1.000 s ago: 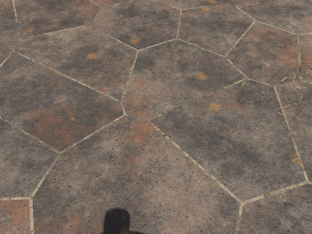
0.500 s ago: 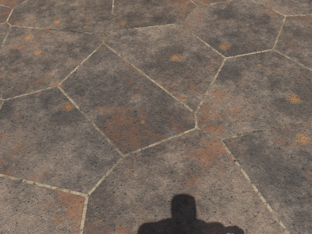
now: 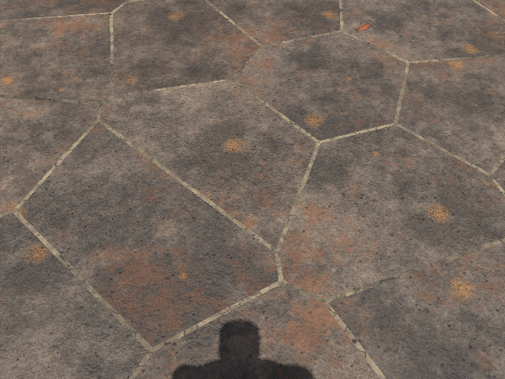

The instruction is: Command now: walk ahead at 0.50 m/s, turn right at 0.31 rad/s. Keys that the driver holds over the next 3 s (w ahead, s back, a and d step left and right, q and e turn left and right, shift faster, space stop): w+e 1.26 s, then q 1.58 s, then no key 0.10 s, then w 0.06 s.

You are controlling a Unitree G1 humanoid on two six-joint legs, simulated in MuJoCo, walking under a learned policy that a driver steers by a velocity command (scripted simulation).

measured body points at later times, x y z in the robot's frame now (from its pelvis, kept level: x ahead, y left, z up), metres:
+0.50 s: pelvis +0.28 -0.05 +0.00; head +0.31 -0.08 +0.45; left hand +0.35 +0.22 -0.12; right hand +0.38 -0.33 -0.11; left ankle +0.46 +0.10 -0.67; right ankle +0.22 -0.08 -0.74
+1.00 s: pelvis +0.56 -0.10 +0.00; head +0.58 -0.10 +0.45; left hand +0.82 +0.05 -0.11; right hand +0.43 -0.35 -0.11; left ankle +0.58 +0.00 -0.74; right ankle +0.54 -0.24 -0.66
